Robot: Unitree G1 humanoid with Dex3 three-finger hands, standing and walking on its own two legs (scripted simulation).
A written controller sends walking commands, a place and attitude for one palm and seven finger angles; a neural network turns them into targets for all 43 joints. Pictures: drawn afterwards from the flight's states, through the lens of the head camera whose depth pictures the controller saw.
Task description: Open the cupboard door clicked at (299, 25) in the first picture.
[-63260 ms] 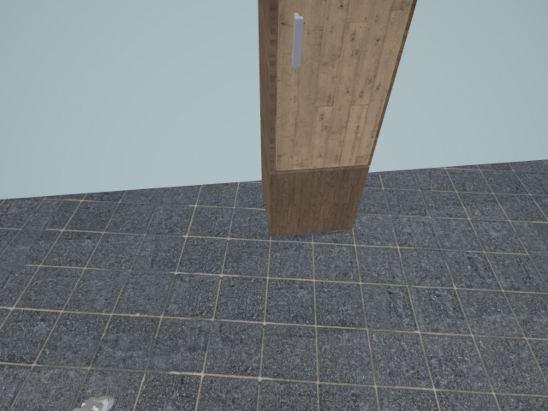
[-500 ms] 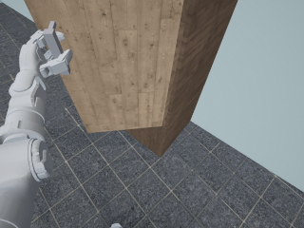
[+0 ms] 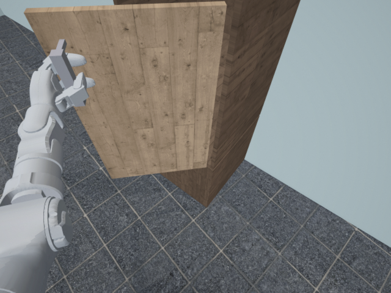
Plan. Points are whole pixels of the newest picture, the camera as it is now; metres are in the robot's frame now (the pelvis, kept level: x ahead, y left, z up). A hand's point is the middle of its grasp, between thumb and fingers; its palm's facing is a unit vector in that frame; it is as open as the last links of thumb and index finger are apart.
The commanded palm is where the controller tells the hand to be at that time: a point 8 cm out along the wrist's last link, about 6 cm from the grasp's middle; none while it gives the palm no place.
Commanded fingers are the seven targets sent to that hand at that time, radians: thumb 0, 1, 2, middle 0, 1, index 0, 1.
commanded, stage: pull the door open along its arc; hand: left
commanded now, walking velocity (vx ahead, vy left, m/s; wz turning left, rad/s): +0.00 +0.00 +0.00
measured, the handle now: (71, 74) +0.53 +0.23 +0.16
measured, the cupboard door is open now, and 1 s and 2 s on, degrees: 46 65 88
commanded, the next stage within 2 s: open thumb and fingers to let go in 1.46 s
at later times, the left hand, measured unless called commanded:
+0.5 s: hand (90, 110) +0.42 +0.17 +0.16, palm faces +0.38 -0.93 +0.03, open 5.6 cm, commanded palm +0.38 +0.22 +0.16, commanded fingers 0.00 0.90 0.90 -0.40 -1.35 -0.40 -1.35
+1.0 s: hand (101, 123) +0.39 +0.15 +0.16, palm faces +0.49 -0.87 +0.04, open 5.6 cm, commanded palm +0.32 +0.17 +0.16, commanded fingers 0.00 0.90 0.90 -0.40 -1.35 -0.40 -1.35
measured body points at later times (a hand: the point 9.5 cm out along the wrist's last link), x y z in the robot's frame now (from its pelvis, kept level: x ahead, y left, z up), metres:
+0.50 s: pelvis +0.00 -0.01 +0.01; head +0.01 -0.02 +0.46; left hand +0.40 +0.22 +0.16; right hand +0.17 -0.24 -0.09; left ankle +0.03 +0.12 -0.71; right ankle -0.05 -0.11 -0.71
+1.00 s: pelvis +0.00 -0.02 +0.01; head -0.01 -0.04 +0.46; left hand +0.36 +0.19 +0.16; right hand +0.08 -0.27 -0.12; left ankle +0.03 +0.12 -0.71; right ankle -0.05 -0.11 -0.71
